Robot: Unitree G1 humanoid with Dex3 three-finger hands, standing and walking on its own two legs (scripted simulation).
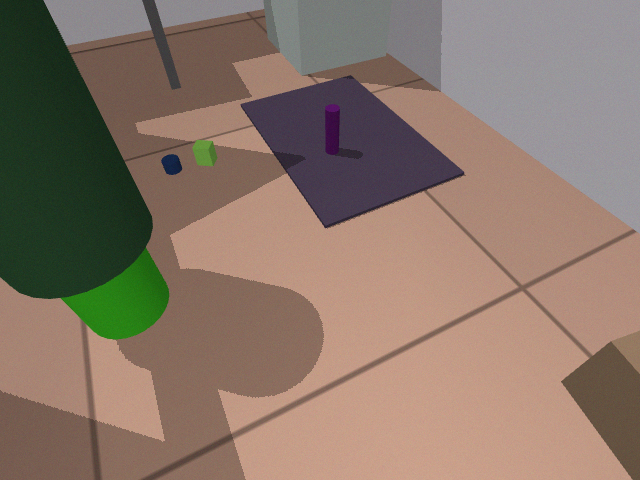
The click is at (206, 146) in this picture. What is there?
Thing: carton on end
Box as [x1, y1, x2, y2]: [192, 140, 216, 165]
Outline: 197,140 192,147 197,164 213,165 216,159 216,155 212,141
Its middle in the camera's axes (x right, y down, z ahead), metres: -0.61 -0.42 +1.97
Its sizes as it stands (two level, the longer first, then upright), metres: 0.084 0.070 0.108
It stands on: the floor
